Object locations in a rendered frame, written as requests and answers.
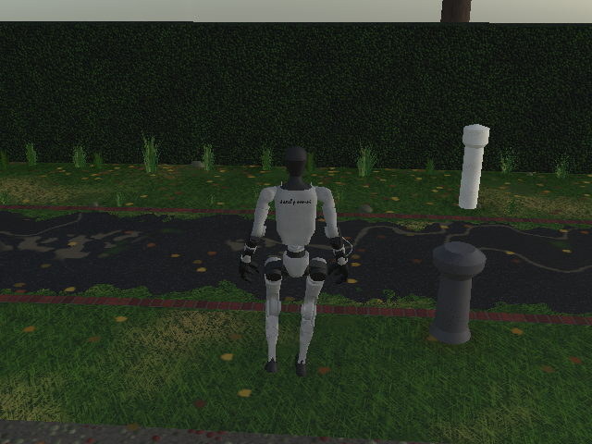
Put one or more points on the robot left shin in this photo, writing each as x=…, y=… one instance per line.
x=271, y=331

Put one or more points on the humanoid robot head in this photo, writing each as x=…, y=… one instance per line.
x=295, y=160

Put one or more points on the right robot hand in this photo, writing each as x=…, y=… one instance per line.
x=342, y=269

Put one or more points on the right robot upper arm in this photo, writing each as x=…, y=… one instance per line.
x=329, y=211

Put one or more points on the left robot hand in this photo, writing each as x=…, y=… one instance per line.
x=244, y=268

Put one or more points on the left robot upper arm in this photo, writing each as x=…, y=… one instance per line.
x=266, y=196

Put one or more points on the robot right forearm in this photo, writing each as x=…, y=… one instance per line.
x=338, y=248

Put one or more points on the robot left forearm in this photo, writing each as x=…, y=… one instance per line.
x=250, y=246

